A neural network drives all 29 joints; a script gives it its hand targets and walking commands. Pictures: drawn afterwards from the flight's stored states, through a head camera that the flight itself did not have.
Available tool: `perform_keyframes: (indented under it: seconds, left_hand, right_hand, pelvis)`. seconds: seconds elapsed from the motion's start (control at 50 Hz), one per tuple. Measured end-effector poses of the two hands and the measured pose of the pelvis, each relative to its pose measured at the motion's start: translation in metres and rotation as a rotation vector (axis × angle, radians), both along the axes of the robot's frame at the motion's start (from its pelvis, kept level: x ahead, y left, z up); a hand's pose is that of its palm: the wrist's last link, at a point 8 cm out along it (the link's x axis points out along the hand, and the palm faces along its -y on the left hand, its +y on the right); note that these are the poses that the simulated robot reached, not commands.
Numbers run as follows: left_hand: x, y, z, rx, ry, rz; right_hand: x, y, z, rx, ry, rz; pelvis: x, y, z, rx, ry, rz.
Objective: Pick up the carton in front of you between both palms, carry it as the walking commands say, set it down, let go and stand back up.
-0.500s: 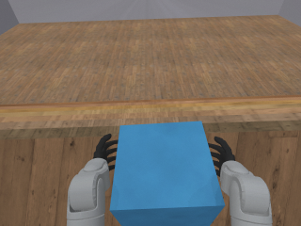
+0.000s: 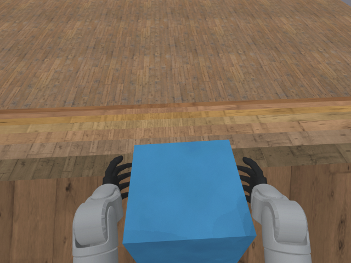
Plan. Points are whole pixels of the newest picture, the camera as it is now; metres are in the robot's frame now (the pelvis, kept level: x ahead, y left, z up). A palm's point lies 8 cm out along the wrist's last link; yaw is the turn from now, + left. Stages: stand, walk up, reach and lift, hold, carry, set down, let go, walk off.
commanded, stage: carry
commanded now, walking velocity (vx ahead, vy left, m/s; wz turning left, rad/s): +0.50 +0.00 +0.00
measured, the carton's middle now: (185, 210) +0.26 +0.00 -0.02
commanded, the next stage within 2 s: none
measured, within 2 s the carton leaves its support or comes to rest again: neither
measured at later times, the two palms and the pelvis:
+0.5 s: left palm (132, 75) +0.62 +0.14 +0.10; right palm (230, 72) +0.65 -0.16 +0.09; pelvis +0.33 -0.04 +0.00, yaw +3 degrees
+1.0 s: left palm (136, 28) +1.00 +0.17 +0.07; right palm (206, 29) +0.99 -0.13 +0.07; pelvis +0.62 +0.02 -0.01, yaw +1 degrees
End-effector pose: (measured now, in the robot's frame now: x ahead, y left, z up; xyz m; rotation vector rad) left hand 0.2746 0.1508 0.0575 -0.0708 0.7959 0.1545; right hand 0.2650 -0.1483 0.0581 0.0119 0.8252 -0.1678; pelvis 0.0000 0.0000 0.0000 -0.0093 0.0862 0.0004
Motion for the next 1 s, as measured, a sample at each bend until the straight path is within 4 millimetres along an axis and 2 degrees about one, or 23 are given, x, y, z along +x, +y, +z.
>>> perform_keyframes:
  seconds: [0.08, 0.16, 0.24, 0.32, 0.38, 0.48, 0.64, 0.72, 0.78, 0.82, 0.9, 1.0]
  left_hand:
    - [0.049, -0.001, 0.009, 0.002, -0.027, -0.016]
    - [0.101, -0.001, 0.02, 0.013, -0.082, -0.003]
    - [0.159, -0.006, 0.029, 0.029, -0.141, 0.023]
    - [0.225, -0.015, 0.031, 0.047, -0.199, 0.057]
    - [0.264, -0.016, 0.03, 0.049, -0.159, 0.089]
    - [0.328, -0.013, 0.038, 0.061, -0.101, 0.106]
    - [0.466, -0.009, 0.058, 0.092, -0.122, 0.038]
    - [0.538, -0.001, 0.051, 0.098, -0.105, 0.007]
    - [0.593, 0.007, 0.037, 0.084, -0.101, -0.024]
    - [0.626, 0.01, 0.026, 0.065, -0.084, -0.04]
    - [0.672, 0.014, 0.01, 0.052, -0.006, -0.051]
    - [0.726, 0.018, 0.008, 0.027, -0.017, -0.029]
  right_hand:
    - [0.047, -0.001, 0.011, -0.005, -0.027, -0.009]
    - [0.104, -0.002, 0.021, 0.001, -0.082, 0.006]
    - [0.17, -0.006, 0.025, 0.019, -0.141, 0.03]
    - [0.245, -0.014, 0.019, 0.048, -0.2, 0.057]
    - [0.294, -0.015, 0.017, 0.05, -0.159, 0.092]
    - [0.366, -0.012, 0.026, 0.05, -0.103, 0.119]
    - [0.493, -0.008, 0.046, -0.005, -0.127, 0.126]
    - [0.559, 0.0, 0.043, -0.026, -0.11, 0.117]
    - [0.607, 0.007, 0.036, -0.049, -0.102, 0.094]
    - [0.634, 0.01, 0.029, -0.064, -0.084, 0.078]
    - [0.674, 0.013, 0.011, -0.046, -0.004, 0.048]
    - [0.725, 0.017, 0.007, -0.01, -0.018, 0.011]
  pelvis:
    - [0.049, 0.001, 0.008, -0.015, 0.004, 0.012]
    - [0.105, -0.003, 0.007, -0.012, -0.001, 0.02]
    - [0.168, -0.013, -0.005, 0.003, -0.014, 0.029]
    - [0.232, -0.027, -0.027, 0.002, -0.041, 0.051]
    - [0.264, -0.034, -0.023, 0.006, -0.039, 0.058]
    - [0.315, -0.04, -0.007, 0.029, -0.025, 0.06]
    - [0.408, -0.031, -0.005, 0.028, -0.012, 0.04]
    - [0.463, -0.019, -0.015, 0.014, -0.014, 0.032]
    - [0.508, -0.005, -0.031, 0.001, -0.03, 0.02]
    - [0.532, 0.0, -0.034, 0.007, -0.034, 0.023]
    - [0.573, 0.012, -0.024, -0.005, -0.019, 0.023]
    - [0.624, 0.021, -0.015, -0.022, 0.007, 0.022]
